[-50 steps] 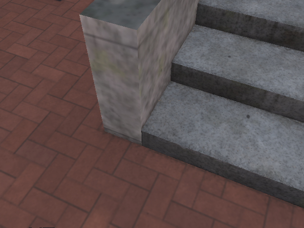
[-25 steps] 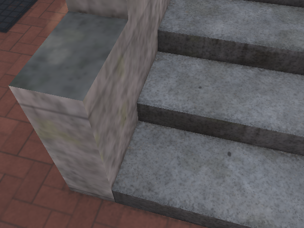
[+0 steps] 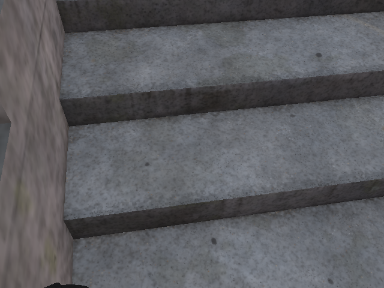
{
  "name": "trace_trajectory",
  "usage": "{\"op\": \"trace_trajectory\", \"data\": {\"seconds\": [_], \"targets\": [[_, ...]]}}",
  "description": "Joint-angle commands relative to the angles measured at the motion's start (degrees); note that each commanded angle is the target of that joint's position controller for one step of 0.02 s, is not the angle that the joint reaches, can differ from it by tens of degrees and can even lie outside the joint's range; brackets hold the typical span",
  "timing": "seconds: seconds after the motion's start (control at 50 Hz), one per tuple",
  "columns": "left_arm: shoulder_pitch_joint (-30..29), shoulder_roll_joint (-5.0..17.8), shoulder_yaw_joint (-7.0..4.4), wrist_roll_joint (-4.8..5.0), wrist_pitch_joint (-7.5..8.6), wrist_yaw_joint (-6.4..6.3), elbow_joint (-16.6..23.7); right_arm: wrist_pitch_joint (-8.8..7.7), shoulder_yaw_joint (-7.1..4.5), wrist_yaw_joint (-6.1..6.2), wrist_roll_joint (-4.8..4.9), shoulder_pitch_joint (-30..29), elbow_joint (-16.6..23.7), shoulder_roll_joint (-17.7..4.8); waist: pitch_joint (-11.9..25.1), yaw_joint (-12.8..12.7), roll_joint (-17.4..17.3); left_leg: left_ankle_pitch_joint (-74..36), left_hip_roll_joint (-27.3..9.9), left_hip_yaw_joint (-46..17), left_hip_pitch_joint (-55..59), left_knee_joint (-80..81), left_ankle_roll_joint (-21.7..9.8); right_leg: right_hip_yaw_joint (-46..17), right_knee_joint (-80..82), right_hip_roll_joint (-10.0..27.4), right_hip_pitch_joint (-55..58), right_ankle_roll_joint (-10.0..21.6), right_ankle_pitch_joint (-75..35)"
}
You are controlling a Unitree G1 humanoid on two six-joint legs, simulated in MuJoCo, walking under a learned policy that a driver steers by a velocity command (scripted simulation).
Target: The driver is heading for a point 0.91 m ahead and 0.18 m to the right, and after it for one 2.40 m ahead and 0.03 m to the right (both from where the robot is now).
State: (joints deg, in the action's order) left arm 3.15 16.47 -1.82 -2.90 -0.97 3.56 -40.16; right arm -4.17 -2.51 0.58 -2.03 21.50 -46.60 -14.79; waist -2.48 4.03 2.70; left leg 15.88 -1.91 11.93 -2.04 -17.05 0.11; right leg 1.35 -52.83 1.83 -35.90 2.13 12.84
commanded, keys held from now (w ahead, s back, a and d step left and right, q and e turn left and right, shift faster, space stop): w+e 0.38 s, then w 0.62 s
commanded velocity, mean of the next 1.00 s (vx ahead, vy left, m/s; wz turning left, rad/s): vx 0.50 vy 0.00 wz -0.36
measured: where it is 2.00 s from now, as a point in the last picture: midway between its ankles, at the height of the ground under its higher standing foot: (274, 65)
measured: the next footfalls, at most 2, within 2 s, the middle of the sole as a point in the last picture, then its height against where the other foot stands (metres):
right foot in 0.14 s outside the picture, level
left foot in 0.56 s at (197, 275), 0.13 m higher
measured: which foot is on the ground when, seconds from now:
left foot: down 0.00-0.12, up 0.14-0.54, down 0.56-1.00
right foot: up 0.00-0.12, down 0.14-0.58, up 0.60-1.00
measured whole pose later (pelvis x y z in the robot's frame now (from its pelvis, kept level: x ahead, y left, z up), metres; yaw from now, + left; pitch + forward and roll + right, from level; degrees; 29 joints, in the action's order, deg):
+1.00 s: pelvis +0.51 -0.15 +0.12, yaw -21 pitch +5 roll +0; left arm 2.1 8.0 2.6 -2.7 2.1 2.5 -44.5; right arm -5.1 3.5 -4.6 -7.6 34.3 -63.5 -3.4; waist 6.5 6.1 -1.4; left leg 23.8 2.7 3.1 -5.0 -23.3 -4.0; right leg -0.8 -104.1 4.0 -81.8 10.7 6.9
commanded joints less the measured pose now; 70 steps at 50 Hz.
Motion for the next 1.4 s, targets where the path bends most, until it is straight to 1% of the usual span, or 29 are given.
{"op": "trace_trajectory", "data": {"seconds": [0.02,0.12,0.14,0.16,0.18,0.24,0.38,0.52,0.54,0.56,0.58,0.6,0.62,0.64,0.66,0.72,0.78,0.86,1.0,1.02,1.06,1.08,1.14,1.16,1.18,1.2,1.22,1.3,1.4], "targets": [[-4.7,1.6,0.05,-0.25,0.19,-0.15,5.7,-0.09,-1.72,0.18,-0.24,-2.0,4.1,-7.9,1.3,-1.5,-10.0,-32.3,-16.1,-4.4,0.9,1.2,-7.4,2.7,0.5,0.4,1.3,2.0,3.1],[18.9,3.4,-2.86,0.55,1.88,-1.93,0.3,2.20,-2.41,-0.16,2.49,-6.8,6.1,-11.2,12.4,-13.6,-6.2,-48.4,-11.1,2.0,-11.1,-39.1,-3.2,5.4,25.3,-8.1,37.2,5.8,-6.1],[18.5,8.7,-4.02,0.30,2.27,-2.59,-0.7,2.20,-0.89,-0.63,1.01,-8.0,7.5,-4.1,6.1,-11.0,4.1,6.9,-4.4,-0.4,-31.8,-58.5,-1.0,-12.6,29.2,3.2,44.2,6.7,-11.6],[19.8,17.1,-5.56,0.10,2.01,-2.86,2.1,1.82,0.19,-0.28,1.12,-3.2,10.9,-0.7,13.2,-7.4,9.6,13.2,-0.4,-7.8,-43.5,-75.3,0.6,-38.5,30.1,18.9,49.8,16.0,-38.2],[21.5,15.5,-6.31,1.25,1.39,-3.47,2.3,1.61,-0.12,-0.13,0.64,-7.8,12.5,-3.5,16.5,-11.2,3.5,7.3,-1.3,-11.9,-47.4,-80.7,1.3,-40.0,35.4,20.6,48.7,21.4,-21.0],[17.7,6.0,-2.91,2.07,2.58,-4.09,-0.7,2.09,0.93,-0.42,-1.45,-11.7,12.2,-1.6,2.4,-5.5,-1.0,7.5,-3.6,-10.6,-55.6,-89.7,0.5,-27.1,33.3,9.2,32.6,14.7,-11.1],[25.1,2.8,-0.44,1.91,4.99,-3.38,-10.4,3.82,6.09,0.96,-1.84,-29.0,24.3,8.3,-1.8,-3.8,-1.5,8.7,-0.1,-6.7,-73.4,-102.2,-2.2,-23.3,38.4,2.0,16.9,8.6,4.3],[22.8,6.1,-2.31,2.68,5.20,-7.30,-9.6,4.81,4.54,0.86,0.92,-15.2,19.0,3.7,14.2,1.1,7.0,7.7,6.3,-3.5,-25.6,-52.0,-5.4,-10.5,35.2,6.3,32.9,7.6,-87.9],[21.7,7.6,-3.20,2.60,5.89,-6.93,-9.4,4.53,2.78,1.02,1.77,-7.2,16.1,0.4,17.7,4.9,7.8,10.2,6.5,-6.1,-21.4,-48.5,-6.5,-11.3,26.5,9.0,37.9,8.0,-97.1],[21.2,10.4,-3.39,-5.32,6.21,3.90,-12.7,6.39,1.90,-3.15,3.80,-0.7,15.6,-5.4,12.7,11.5,3.0,-5.3,8.6,-13.3,-17.5,-26.0,-4.3,-17.7,14.2,12.5,32.2,14.9,-109.9],[24.3,6.2,-3.99,-5.50,5.71,8.14,-13.2,7.87,1.12,-3.28,2.57,12.9,7.3,-3.4,21.8,9.0,-7.5,-20.5,3.9,-21.8,2.4,-25.5,-10.5,-15.9,-5.0,7.6,22.7,13.1,-74.2],[34.4,-0.4,-2.35,-4.96,4.35,9.77,-13.4,7.48,0.55,-4.80,0.81,14.2,6.1,-7.0,26.8,4.9,-29.3,-22.9,-14.1,-63.9,10.5,-14.3,-33.2,-23.9,-36.5,-13.1,-4.3,6.6,-7.2],[25.9,6.4,-5.14,-0.17,3.38,7.97,-12.4,6.46,1.33,-5.24,-2.52,9.4,7.2,-3.3,12.7,6.4,-7.2,8.6,-14.0,-67.7,-0.5,-6.6,-26.9,-28.9,-56.2,-13.6,-18.8,8.1,-10.9],[20.1,2.3,-3.70,1.15,3.34,5.45,-10.0,4.65,1.53,-5.95,-1.81,-1.2,5.7,-1.2,1.4,0.9,-2.6,25.6,-14.2,-63.9,-11.3,-3.8,-24.6,-27.0,-61.1,-13.1,-27.6,9.2,-14.2],[16.6,2.1,-3.32,0.94,3.02,2.22,-7.8,2.49,3.29,-6.66,-1.89,-7.4,2.6,4.6,3.0,-3.6,2.9,22.1,-14.1,-56.0,-13.8,-1.9,-22.6,-24.5,-60.1,-10.6,-29.2,10.4,-14.7],[20.5,-6.3,1.46,-1.63,1.81,-1.21,-6.9,-1.91,6.11,-5.35,-1.32,-12.7,-5.0,13.6,6.6,-11.5,-0.4,3.3,-6.1,-29.1,-21.5,-2.8,-13.8,-17.1,-54.6,-3.1,-27.9,10.2,-16.2],[11.0,-3.5,1.31,1.15,3.03,0.26,-3.7,-2.14,4.16,-4.42,-2.61,-7.7,-5.6,6.4,6.5,-7.1,-5.4,-0.7,-1.7,-16.3,-29.5,0.2,-12.5,-5.0,-46.2,-1.0,-22.5,5.7,-8.1],[0.1,-3.1,1.66,-0.37,4.28,-0.68,-2.5,-1.85,3.70,-4.97,-3.04,13.4,-11.4,3.1,3.9,1.7,-10.0,-7.1,-7.5,-25.6,-4.0,-1.0,-16.3,-5.2,-52.8,-0.8,-47.9,3.7,-4.6],[-16.4,-5.9,4.71,0.60,3.44,-0.92,4.5,-0.92,6.00,-5.22,-6.35,21.3,-19.0,7.4,-0.5,2.2,-5.3,-8.0,-11.6,-24.5,2.2,5.8,-15.0,0.8,-41.8,5.7,-59.7,9.4,-10.4],[-19.5,-9.5,5.22,2.80,3.45,-1.80,9.1,-1.50,3.45,-0.33,3.86,13.1,-14.5,3.0,-10.0,-1.1,0.0,-6.1,-9.1,-22.0,-19.2,16.8,-13.0,8.2,-41.0,4.1,-39.0,2.5,4.3],[-15.3,-9.5,5.49,4.09,1.90,-1.71,9.3,-1.76,2.85,2.39,5.02,10.4,-13.6,1.4,-7.6,-2.9,1.7,-14.7,-10.8,-18.1,-25.3,26.0,-12.5,8.0,-23.2,5.2,-11.4,1.9,-2.7],[-23.8,-11.8,7.00,-0.31,-1.13,1.43,12.7,-2.66,5.30,-5.14,-3.40,13.8,-16.2,2.6,7.1,-4.9,-18.7,-44.7,-11.6,-14.3,-17.1,16.2,-13.7,6.3,-24.6,0.8,-5.9,3.9,-5.0],[-10.4,-1.1,3.20,-0.49,0.00,1.38,8.2,-4.68,0.52,-7.89,-0.47,13.3,-14.8,-8.5,9.9,-8.7,-14.5,-94.7,-13.0,-12.9,6.3,-2.2,-10.6,10.0,-2.5,-5.8,-0.1,5.8,4.0],[2.5,1.1,2.18,-1.23,1.06,0.11,4.1,-4.67,-0.37,-7.49,-1.70,13.1,-14.3,-8.2,18.2,-11.9,-12.0,-87.0,-11.5,-14.3,-1.5,-17.1,-6.8,2.3,-1.3,-3.0,20.1,8.7,-11.7],[16.3,2.3,2.11,2.27,2.33,0.40,-1.5,-5.03,2.83,-8.55,-6.77,25.7,-14.1,2.9,40.1,-11.1,6.5,-47.9,-4.2,-20.4,-27.4,-34.6,-5.9,-29.8,8.0,13.0,56.3,22.7,-12.9],[31.1,2.8,1.06,-0.99,1.69,-0.34,-7.3,-2.70,0.39,-9.34,-2.90,17.5,-14.2,-0.7,37.0,-17.4,8.6,-4.9,6.2,-25.7,-34.2,-60.2,-4.5,-48.2,22.8,17.3,52.4,22.6,-1.4],[30.4,5.1,0.06,-1.50,4.02,-0.74,-11.9,-1.93,-0.75,-9.64,-0.54,11.5,-13.0,-0.2,20.3,-14.3,5.3,-10.3,4.4,-28.9,-44.6,-78.8,-5.4,-44.1,27.4,16.2,36.3,15.6,15.2],[6.0,-12.2,4.02,-0.01,5.39,-1.79,-12.7,-2.03,1.63,-5.25,-0.95,2.1,-10.1,7.2,11.8,-2.0,-5.9,-14.8,-2.3,-24.0,-48.4,-93.6,-9.3,-22.3,29.0,16.9,12.2,11.6,0.4],[4.0,-8.4,2.58,-1.07,8.07,-3.13,-13.3,-1.55,1.28,-7.43,0.14,-7.5,-6.2,3.8,6.1,1.6,-1.1,-14.7,-3.9,-20.0,-49.1,-80.8,-10.9,3.3,38.4,10.0,9.0,6.2,-10.8]]}}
